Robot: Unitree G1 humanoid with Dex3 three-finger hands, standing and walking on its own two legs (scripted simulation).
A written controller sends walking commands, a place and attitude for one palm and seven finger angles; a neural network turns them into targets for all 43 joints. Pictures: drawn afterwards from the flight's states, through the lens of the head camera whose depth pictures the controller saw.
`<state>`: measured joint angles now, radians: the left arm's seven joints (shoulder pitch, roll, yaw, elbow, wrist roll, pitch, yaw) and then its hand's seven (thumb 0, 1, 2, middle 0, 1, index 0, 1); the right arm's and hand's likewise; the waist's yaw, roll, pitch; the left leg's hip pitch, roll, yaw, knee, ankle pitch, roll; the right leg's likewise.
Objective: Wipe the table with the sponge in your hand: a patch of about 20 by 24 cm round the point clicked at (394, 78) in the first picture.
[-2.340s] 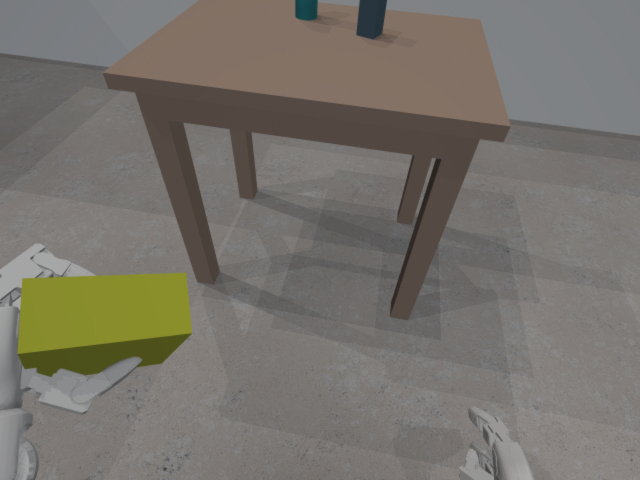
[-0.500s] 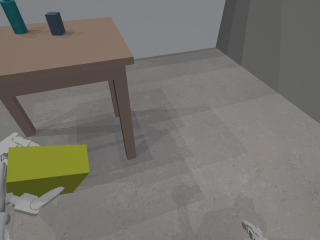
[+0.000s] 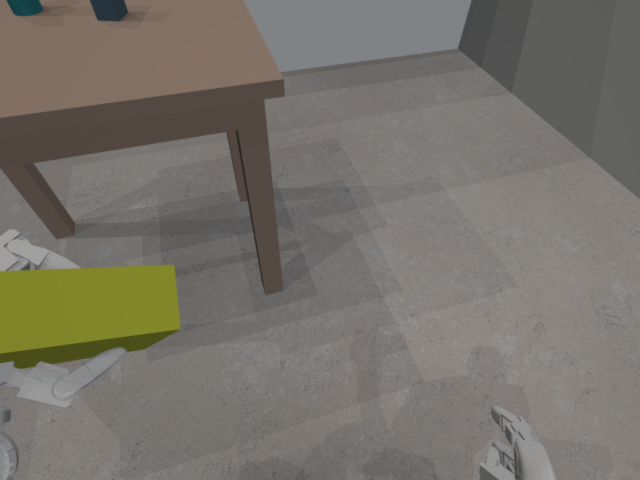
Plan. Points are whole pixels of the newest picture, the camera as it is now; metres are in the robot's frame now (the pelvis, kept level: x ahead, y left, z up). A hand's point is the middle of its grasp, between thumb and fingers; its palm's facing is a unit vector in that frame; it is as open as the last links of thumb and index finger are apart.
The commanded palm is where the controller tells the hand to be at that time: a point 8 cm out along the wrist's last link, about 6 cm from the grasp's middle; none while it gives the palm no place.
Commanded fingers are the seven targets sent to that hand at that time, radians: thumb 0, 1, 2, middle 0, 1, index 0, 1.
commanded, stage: take the last steps up to it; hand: left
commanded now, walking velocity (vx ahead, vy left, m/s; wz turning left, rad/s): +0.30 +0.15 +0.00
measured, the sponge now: (112, 317) +0.23 +0.21 +0.16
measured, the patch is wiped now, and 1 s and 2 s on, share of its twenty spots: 0.00 0.00 0.00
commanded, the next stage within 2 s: none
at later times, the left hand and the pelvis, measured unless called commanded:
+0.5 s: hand (116, 231) +0.32 +0.24 +0.17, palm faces +0.37 -0.78 -0.51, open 10.0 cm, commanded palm +0.25 +0.28 +0.19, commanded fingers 0.00 0.10 1.30 -1.20 -1.60 -1.20 -1.60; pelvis +0.10 +0.00 +0.02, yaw +2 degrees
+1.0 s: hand (104, 144) +0.42 +0.28 +0.20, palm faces +0.37 -0.80 -0.47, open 10.0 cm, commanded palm +0.38 +0.34 +0.19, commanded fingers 0.00 0.10 1.30 -1.20 -1.60 -1.20 -1.60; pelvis +0.22 +0.06 +0.01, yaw -1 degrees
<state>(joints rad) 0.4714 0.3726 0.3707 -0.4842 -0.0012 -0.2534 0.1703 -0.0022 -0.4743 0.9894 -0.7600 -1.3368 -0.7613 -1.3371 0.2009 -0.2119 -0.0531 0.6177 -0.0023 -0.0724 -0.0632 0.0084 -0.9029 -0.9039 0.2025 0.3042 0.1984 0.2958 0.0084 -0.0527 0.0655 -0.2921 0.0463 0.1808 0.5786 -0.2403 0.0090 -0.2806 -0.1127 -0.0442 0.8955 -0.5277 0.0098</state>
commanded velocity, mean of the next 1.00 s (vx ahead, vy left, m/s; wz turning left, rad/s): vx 0.30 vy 0.13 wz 0.01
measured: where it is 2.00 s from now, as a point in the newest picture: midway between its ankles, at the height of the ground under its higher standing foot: (290, 422)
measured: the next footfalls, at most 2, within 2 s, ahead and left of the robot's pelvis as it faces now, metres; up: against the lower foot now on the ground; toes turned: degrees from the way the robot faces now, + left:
right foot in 0.22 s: +0.12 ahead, -0.10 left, +0.00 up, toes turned -9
left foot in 0.66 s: +0.25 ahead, +0.16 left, +0.00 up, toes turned +10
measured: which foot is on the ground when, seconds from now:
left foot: down 0.00-0.24, up 0.26-0.64, down 0.66-1.00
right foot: up 0.00-0.20, down 0.22-0.66, up 0.68-1.00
